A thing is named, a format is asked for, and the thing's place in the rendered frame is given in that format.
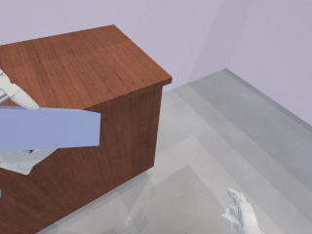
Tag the left robot hand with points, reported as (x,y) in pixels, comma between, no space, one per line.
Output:
(21,161)

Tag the sponge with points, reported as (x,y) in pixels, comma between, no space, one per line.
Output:
(48,128)

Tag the right robot hand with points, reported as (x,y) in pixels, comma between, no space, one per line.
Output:
(233,218)

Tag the table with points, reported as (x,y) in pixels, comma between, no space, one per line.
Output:
(99,70)

